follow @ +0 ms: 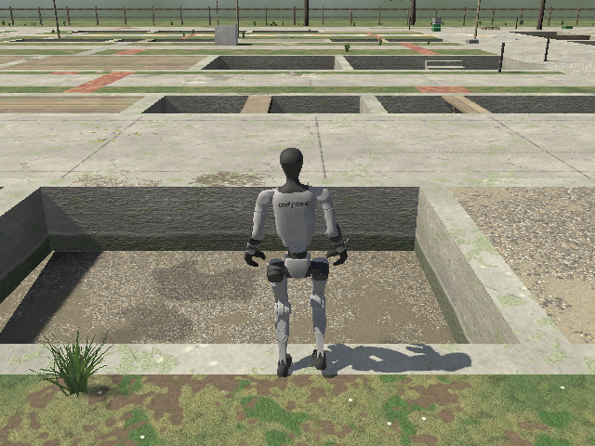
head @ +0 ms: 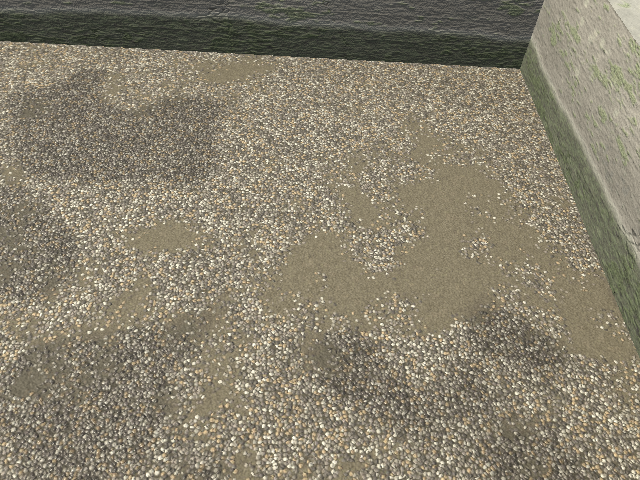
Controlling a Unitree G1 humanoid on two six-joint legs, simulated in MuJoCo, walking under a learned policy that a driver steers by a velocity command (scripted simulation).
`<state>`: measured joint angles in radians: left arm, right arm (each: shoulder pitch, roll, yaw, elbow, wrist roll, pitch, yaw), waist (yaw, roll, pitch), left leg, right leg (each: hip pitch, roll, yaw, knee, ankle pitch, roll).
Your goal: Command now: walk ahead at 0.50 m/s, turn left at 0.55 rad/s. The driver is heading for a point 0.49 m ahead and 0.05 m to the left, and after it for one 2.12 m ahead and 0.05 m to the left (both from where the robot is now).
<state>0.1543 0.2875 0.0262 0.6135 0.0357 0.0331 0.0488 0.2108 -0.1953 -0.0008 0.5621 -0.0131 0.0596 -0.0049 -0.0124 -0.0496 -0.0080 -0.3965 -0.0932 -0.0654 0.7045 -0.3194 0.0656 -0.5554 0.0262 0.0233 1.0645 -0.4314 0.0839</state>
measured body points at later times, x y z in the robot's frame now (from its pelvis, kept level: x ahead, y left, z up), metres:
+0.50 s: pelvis +0.03 +0.00 +0.00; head +0.01 +0.02 +0.45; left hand +0.13 +0.26 -0.09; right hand +0.30 -0.17 -0.05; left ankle +0.03 +0.10 -0.72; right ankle +0.06 -0.11 -0.72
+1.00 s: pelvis +0.07 +0.02 +0.00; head +0.07 +0.02 +0.45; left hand +0.16 +0.28 -0.10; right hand +0.32 -0.12 -0.08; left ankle +0.03 +0.11 -0.72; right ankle +0.06 -0.10 -0.72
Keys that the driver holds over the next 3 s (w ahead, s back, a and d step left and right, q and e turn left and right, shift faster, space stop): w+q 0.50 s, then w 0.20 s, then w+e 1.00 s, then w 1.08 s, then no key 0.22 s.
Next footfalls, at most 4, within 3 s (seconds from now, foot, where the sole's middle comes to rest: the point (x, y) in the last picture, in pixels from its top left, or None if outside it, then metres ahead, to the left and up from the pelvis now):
0.18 right None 0.10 -0.10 -0.76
0.46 left None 0.07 0.11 -0.76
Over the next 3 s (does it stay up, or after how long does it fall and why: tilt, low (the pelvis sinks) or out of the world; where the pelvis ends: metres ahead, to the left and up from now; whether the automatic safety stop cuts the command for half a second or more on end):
stays up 0.07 0.03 0.01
